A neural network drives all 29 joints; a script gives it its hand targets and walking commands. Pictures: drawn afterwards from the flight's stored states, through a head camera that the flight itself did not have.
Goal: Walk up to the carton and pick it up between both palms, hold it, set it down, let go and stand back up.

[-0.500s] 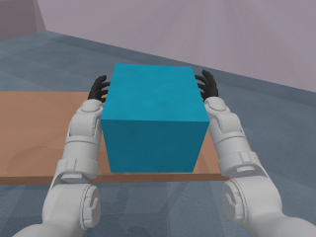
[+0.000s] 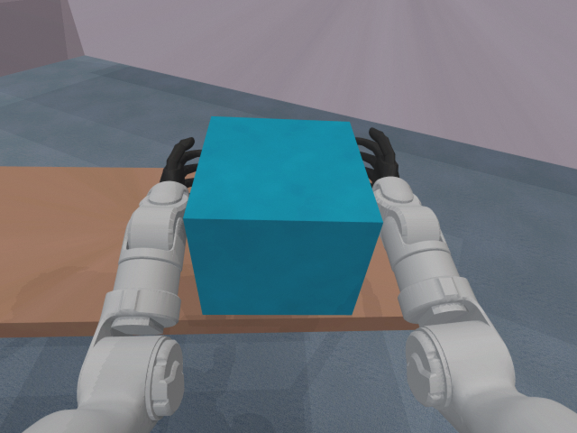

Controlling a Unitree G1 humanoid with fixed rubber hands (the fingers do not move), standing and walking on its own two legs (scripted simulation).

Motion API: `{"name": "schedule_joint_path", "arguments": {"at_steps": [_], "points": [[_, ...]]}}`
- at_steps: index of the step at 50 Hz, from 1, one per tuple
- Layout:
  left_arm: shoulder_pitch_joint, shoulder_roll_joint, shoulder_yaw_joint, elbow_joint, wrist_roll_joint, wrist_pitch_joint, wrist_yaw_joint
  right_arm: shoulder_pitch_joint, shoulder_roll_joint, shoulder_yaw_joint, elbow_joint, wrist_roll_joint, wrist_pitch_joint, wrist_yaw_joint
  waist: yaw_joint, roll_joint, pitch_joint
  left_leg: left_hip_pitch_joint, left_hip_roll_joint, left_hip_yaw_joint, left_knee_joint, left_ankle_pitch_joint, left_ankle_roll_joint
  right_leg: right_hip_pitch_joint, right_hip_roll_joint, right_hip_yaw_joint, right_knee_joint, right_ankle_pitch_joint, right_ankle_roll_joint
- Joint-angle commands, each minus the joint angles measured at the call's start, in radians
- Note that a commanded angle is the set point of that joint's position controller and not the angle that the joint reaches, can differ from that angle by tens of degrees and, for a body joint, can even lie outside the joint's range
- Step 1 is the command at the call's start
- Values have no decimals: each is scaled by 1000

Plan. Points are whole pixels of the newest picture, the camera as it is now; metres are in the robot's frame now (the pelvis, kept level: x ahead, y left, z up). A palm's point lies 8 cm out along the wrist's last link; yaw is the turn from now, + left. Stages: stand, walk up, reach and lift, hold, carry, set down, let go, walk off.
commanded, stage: hold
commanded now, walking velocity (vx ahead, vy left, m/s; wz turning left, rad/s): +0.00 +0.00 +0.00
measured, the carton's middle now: (279, 213) +0.35 +0.03 +0.18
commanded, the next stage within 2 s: set down in 0.62 s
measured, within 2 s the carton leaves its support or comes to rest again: neither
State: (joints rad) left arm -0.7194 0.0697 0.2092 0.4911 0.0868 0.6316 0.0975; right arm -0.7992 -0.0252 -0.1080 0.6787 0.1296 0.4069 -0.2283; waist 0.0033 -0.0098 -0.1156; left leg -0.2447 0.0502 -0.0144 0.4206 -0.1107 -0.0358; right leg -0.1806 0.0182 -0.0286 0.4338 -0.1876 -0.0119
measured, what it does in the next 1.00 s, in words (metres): stands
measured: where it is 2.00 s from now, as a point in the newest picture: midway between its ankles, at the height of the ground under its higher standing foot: outside the picture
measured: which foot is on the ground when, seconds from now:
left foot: down 0.00-1.00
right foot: down 0.00-1.00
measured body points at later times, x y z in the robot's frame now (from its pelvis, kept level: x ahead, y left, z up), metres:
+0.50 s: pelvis +0.00 +0.00 +0.00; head -0.07 +0.01 +0.44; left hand +0.38 +0.17 +0.20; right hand +0.40 -0.12 +0.21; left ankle +0.08 +0.14 -0.74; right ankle +0.03 -0.11 -0.74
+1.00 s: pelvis +0.00 +0.00 +0.00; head -0.07 +0.01 +0.45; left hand +0.39 +0.18 +0.18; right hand +0.41 -0.11 +0.20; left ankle +0.08 +0.14 -0.74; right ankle +0.03 -0.11 -0.74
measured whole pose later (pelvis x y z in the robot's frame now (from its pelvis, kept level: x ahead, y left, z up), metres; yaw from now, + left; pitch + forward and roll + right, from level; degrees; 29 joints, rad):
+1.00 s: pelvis +0.00 +0.00 +0.00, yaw +0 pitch -4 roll -1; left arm -0.72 0.05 0.29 0.63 0.16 0.47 0.05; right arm -0.87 -0.01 -0.14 0.90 -0.02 0.22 -0.18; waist 0.00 -0.01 -0.11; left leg -0.24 0.05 -0.01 0.41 -0.11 -0.04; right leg -0.18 0.02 -0.03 0.43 -0.19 -0.01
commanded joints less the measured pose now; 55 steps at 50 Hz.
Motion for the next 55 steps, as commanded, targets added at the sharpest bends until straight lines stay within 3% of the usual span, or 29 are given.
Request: {"name": "schedule_joint_path", "arguments": {"at_steps": [1,31,32,35,39,43,45,50,55], "points": [[-881,-749,-414,-328,-74,-97,-196,-773,667,317,-254,100,-47,111,-177,43,-389,254,-104,10,-112,-19,30,109,7,16,-178,89,81],[-882,-749,-416,-330,-75,-96,-196,-764,666,314,-249,97,-45,111,-181,50,-390,254,-105,11,-113,-17,28,112,6,17,-177,96,81],[-824,-740,-365,-336,-70,-84,-190,-802,657,364,-251,117,-50,117,-118,30,-435,310,-101,38,-110,30,30,148,29,20,-166,141,68],[-882,-732,-353,-288,-64,-100,-195,-847,647,318,-213,84,-70,123,-130,37,-390,282,-100,37,-115,-27,27,104,23,15,-169,75,66],[-922,-719,-312,-238,-33,-141,-200,-909,648,264,-187,16,-132,144,-115,28,-392,271,-93,44,-127,-83,32,74,15,2,-172,-6,61],[-867,-658,-182,-47,64,-184,-229,-907,638,148,-80,-87,-209,179,-63,-15,-318,220,-93,73,-148,-139,61,71,6,-15,-176,-116,62],[-858,-644,-141,26,100,-216,-243,-883,623,82,-17,-133,-255,197,-53,-13,-286,207,-92,86,-163,-170,63,81,1,-22,-177,-160,60],[-992,-703,-229,-60,57,-326,-205,-943,650,89,19,-138,-367,227,-38,37,-399,260,-79,84,-147,-85,23,88,11,-44,-160,-81,50],[-890,-698,-204,29,80,-346,-184,-894,623,106,83,-128,-393,231,-6,10,-361,283,-72,84,-132,-22,23,88,17,-41,-174,-33,52]]}}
